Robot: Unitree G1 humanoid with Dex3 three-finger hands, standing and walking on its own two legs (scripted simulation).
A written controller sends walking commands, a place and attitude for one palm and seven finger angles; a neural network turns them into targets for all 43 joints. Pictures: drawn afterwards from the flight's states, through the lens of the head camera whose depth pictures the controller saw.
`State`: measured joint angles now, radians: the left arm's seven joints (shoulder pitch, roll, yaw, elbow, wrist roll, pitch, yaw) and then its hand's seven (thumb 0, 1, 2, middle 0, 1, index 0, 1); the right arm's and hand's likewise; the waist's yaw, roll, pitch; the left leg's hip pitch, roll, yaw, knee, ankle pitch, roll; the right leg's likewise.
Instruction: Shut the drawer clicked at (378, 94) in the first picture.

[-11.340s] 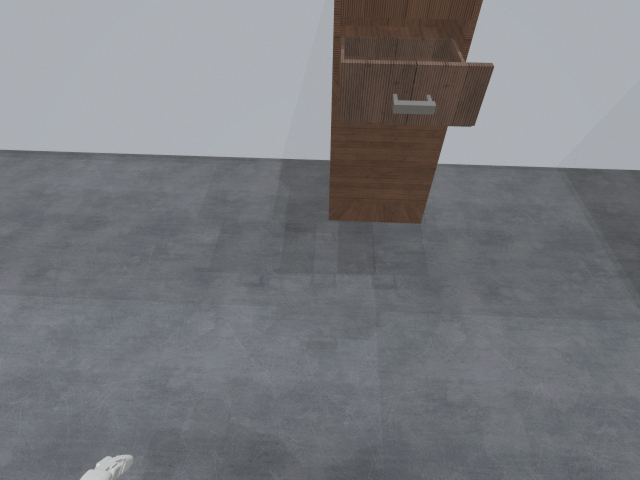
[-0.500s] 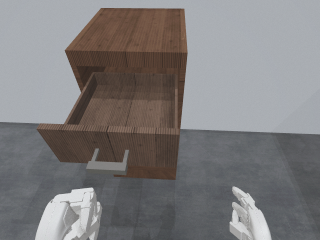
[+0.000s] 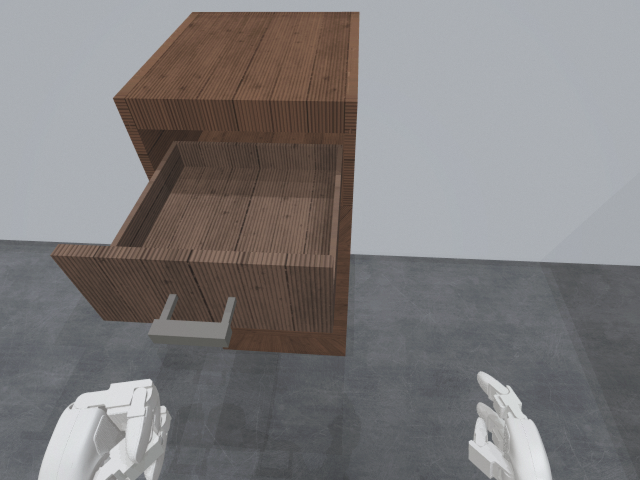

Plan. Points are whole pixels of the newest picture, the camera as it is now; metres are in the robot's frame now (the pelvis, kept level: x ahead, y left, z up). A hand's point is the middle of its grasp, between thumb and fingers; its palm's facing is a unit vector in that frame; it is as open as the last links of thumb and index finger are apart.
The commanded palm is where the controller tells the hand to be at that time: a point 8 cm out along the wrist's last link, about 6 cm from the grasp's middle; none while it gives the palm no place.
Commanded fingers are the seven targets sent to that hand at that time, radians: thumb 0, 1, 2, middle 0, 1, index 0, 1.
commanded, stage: bring the fist close to the handle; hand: left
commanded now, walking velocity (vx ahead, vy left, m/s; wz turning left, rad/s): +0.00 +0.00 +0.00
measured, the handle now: (196, 318) +0.31 +0.20 +0.03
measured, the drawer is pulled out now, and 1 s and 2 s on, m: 0.30 0.30 0.27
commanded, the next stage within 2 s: push the drawer shut in 1.20 s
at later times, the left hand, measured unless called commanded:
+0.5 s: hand (172, 421) +0.17 +0.18 +0.06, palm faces +0.02 -1.00 -0.04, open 3.3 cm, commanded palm +0.15 +0.23 +0.05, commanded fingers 0.00 0.90 0.90 -1.40 -1.60 -1.40 -1.60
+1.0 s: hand (196, 397) +0.21 +0.17 +0.03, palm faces +0.00 -1.00 -0.03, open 3.3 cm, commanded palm +0.18 +0.23 +0.03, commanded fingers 0.00 0.90 0.90 -1.40 -1.60 -1.40 -1.60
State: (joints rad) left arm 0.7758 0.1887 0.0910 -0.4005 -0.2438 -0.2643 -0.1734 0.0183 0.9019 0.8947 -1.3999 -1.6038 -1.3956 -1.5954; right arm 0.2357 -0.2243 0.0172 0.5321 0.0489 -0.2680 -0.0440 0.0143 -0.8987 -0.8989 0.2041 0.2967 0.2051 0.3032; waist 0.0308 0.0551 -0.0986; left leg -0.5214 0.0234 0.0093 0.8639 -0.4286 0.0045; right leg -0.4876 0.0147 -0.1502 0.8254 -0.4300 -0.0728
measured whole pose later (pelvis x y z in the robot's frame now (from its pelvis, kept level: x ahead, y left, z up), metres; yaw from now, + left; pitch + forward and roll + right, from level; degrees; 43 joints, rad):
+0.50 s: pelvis -0.01 +0.01 -0.01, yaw +0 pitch +9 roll -1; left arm 0.59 0.17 0.09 -0.18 -0.24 -0.40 -0.20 0.02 0.90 0.89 -1.40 -1.60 -1.39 -1.60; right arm 0.22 -0.24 0.00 0.56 0.03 -0.25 -0.03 0.01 -0.90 -0.90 0.20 0.30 0.21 0.30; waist 0.00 0.04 -0.09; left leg -0.67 0.01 0.02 0.95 -0.45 0.02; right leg -0.64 0.00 -0.14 0.92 -0.45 -0.06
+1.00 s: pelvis -0.01 +0.03 -0.04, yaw -2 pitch +14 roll -2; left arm 0.50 0.16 0.00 -0.19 -0.17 -0.35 -0.06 0.02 0.90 0.89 -1.40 -1.60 -1.39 -1.60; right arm 0.25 -0.23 0.02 0.48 0.01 -0.14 -0.01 0.01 -0.90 -0.90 0.21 0.30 0.21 0.30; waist -0.01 0.04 -0.13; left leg -0.82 0.01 0.04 1.09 -0.51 0.05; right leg -0.79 -0.01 -0.12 1.04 -0.50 -0.04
